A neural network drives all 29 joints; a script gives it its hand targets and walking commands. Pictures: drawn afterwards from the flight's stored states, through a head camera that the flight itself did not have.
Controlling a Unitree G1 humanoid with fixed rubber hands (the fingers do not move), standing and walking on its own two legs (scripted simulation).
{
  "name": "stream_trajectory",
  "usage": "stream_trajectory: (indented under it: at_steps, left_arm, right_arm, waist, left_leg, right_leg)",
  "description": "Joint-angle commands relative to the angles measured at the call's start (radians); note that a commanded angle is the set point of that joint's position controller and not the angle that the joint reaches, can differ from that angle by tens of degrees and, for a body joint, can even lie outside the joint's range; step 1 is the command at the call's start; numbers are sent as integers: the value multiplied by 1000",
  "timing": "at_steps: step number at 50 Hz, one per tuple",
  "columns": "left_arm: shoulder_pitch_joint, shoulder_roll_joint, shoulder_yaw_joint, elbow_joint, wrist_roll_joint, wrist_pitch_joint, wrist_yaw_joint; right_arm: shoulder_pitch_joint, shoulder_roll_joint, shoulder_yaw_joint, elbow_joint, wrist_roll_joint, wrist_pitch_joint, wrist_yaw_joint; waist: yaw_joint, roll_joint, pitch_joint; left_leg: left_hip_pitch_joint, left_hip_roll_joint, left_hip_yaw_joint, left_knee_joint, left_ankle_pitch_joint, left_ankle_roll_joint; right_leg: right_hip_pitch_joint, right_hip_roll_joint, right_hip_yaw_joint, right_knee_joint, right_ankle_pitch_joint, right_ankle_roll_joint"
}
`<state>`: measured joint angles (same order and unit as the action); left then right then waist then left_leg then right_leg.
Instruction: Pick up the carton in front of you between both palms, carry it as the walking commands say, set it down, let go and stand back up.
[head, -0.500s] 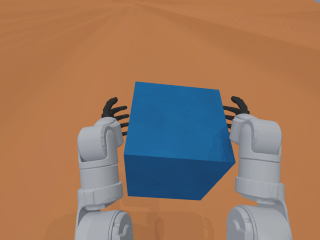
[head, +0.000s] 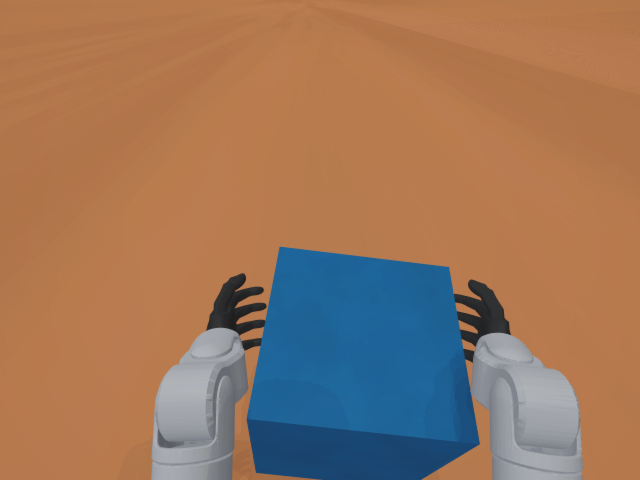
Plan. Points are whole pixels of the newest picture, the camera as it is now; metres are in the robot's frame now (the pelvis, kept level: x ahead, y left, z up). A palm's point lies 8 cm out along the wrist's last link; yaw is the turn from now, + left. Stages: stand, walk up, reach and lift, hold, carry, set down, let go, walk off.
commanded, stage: carry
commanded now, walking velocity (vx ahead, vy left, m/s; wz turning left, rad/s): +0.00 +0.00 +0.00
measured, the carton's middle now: (347, 375) +0.28 +0.01 -0.02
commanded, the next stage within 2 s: none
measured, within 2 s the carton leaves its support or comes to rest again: neither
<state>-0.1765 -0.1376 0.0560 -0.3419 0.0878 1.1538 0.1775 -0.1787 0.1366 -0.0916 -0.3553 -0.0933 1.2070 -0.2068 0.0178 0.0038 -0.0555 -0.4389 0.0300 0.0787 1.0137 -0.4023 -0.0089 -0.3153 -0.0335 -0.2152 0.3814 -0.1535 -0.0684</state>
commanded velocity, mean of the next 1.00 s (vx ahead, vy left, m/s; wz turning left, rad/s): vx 0.00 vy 0.00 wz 0.00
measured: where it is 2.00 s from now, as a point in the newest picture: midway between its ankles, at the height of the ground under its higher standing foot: outside the picture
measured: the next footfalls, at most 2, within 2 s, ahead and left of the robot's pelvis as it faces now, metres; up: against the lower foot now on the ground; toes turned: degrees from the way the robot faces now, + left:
left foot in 0.20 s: +0.28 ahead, +0.12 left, +0.00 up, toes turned +8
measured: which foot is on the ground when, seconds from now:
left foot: up 0.00-0.18, down 0.20-1.00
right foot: down 0.00-1.00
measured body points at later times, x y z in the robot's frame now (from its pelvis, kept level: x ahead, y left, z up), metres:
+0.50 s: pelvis +0.18 +0.03 -0.01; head +0.17 +0.03 +0.44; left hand +0.46 +0.16 +0.08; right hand +0.44 -0.14 +0.08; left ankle +0.24 +0.11 -0.74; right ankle +0.03 -0.08 -0.74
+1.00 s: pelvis +0.15 +0.01 -0.02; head +0.11 +0.01 +0.43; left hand +0.42 +0.14 +0.05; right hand +0.41 -0.16 +0.05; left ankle +0.24 +0.11 -0.74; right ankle +0.03 -0.08 -0.74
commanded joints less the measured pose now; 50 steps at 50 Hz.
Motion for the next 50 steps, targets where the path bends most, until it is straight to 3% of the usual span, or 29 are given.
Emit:
stream_trajectory:
  at_steps: [1, 3, 5, 9, 10, 11, 12, 13, 14, 15, 18, 22, 26, 34, 37, 41, 46, 50]
  left_arm:
    - [-330, -1076, -609, -171, -349, 8, -196]
    - [-292, -1035, -615, -190, -355, 17, -199]
    - [-256, -989, -616, -196, -353, 31, -198]
    - [-252, -900, -605, -182, -333, 71, -188]
    - [-252, -873, -595, -162, -323, 83, -183]
    - [-257, -843, -584, -144, -314, 95, -176]
    - [-275, -825, -591, -151, -314, 109, -168]
    - [-275, -808, -590, -161, -319, 122, -166]
    - [-306, -822, -598, -152, -327, 126, -168]
    - [-323, -840, -605, -137, -334, 125, -171]
    - [-334, -904, -616, -119, -348, 107, -182]
    - [-319, -958, -618, -146, -352, 77, -187]
    - [-281, -960, -607, -154, -337, 63, -186]
    - [-255, -922, -609, -151, -326, 63, -194]
    - [-263, -911, -621, -133, -321, 58, -209]
    - [-295, -892, -622, -79, -306, 34, -239]
    - [-360, -899, -583, 34, -268, -42, -276]
    - [-394, -931, -562, 119, -247, -110, -303]
  right_arm:
    - [-376, 1040, 668, -176, 360, -41, 218]
    - [-335, 1010, 673, -194, 351, -36, 211]
    - [-321, 965, 675, -216, 345, -20, 208]
    - [-313, 869, 656, -215, 340, 28, 212]
    - [-312, 837, 642, -204, 336, 43, 213]
    - [-318, 798, 625, -188, 330, 56, 211]
    - [-337, 780, 614, -154, 326, 62, 209]
    - [-298, 790, 600, -110, 326, 62, 207]
    - [-291, 807, 585, -85, 321, 61, 207]
    - [-299, 828, 576, -69, 318, 59, 208]
    - [-309, 893, 580, -58, 319, 40, 214]
    - [-343, 945, 618, -118, 342, 15, 216]
    - [-344, 948, 648, -155, 352, 7, 216]
    - [-305, 915, 657, -144, 333, 9, 220]
    - [-302, 903, 660, -120, 321, 4, 233]
    - [-325, 884, 650, -56, 301, -20, 264]
    - [-380, 886, 607, 56, 265, -95, 307]
    - [-406, 918, 587, 148, 247, -162, 339]
  waist:
    - [-2, -128, -361]
    - [-3, -157, -354]
    - [2, -178, -339]
    - [-10, -107, -260]
    - [-11, -81, -250]
    - [-5, 8, -254]
    - [-10, 106, -289]
    - [-11, 163, -310]
    - [-10, 151, -302]
    - [-10, 118, -298]
    - [-16, 97, -325]
    - [-14, 21, -397]
    - [-12, -2, -398]
    - [-11, -41, -322]
    - [-11, -42, -286]
    - [-12, -33, -243]
    - [-15, -25, -187]
    - [-17, -24, -178]
  left_leg:
    - [-74, 28, 4, -225, 35, -15]
    - [-9, 1, 48, -365, 134, -17]
    - [41, -12, 77, -443, 262, -17]
    - [254, 8, 108, -655, 547, -19]
    - [349, 63, 66, -655, 620, -16]
    - [428, 172, -45, -610, 902, 3]
    - [541, 263, -129, -552, 998, 105]
    - [483, 283, -185, -594, 886, 141]
    - [436, 261, -177, -624, 836, 134]
    - [415, 238, -142, -619, 838, 119]
    - [449, 177, -58, -527, 965, 82]
    - [457, 156, -28, -473, 991, 92]
    - [435, 144, -10, -454, 965, 96]
    - [305, 118, 26, -423, 711, 73]
    - [290, 119, 30, -428, 644, 64]
    - [282, 127, 23, -450, 569, 56]
    - [266, 130, 7, -498, 424, 47]
    - [264, 130, 2, -523, 361, 41]
  right_leg:
    - [401, -258, 206, -92, 591, -66]
    - [366, -227, 114, -69, 667, -53]
    - [334, -207, 68, -53, 647, -30]
    - [178, -134, 21, 65, 315, 45]
    - [97, -127, 27, 101, 197, 66]
    - [23, -90, 27, 160, -1, 99]
    - [-51, -79, 100, 158, -148, 120]
    - [-11, -75, 108, 148, -224, 123]
    - [38, -69, 110, 119, -234, 126]
    - [81, -69, 112, 60, -219, 128]
    - [134, -74, 101, 3, -47, 134]
    - [174, -91, 109, 64, 170, 129]
    - [167, -94, 116, 91, 228, 123]
    - [181, -124, 139, 110, 387, 96]
    - [153, -127, 142, 105, 357, 86]
    - [115, -122, 147, 84, 225, 75]
    - [66, -116, 167, 37, 34, 60]
    - [50, -114, 178, 17, -38, 50]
